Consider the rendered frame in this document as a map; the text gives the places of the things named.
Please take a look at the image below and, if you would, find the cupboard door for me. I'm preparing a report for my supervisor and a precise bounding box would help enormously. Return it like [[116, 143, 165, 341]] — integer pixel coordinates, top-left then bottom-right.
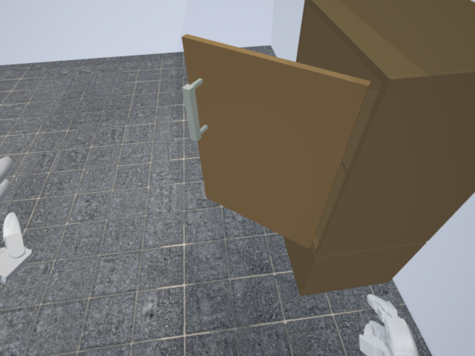
[[182, 34, 371, 249]]

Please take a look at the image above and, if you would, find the right robot hand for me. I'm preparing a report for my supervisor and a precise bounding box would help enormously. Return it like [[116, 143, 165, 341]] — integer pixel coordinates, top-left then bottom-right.
[[359, 294, 419, 356]]

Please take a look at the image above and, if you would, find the handle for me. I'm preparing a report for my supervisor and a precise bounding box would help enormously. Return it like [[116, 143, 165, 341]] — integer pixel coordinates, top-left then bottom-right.
[[182, 78, 208, 142]]

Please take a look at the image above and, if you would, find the left robot hand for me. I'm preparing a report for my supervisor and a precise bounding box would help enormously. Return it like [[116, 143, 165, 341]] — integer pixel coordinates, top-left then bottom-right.
[[0, 156, 32, 283]]

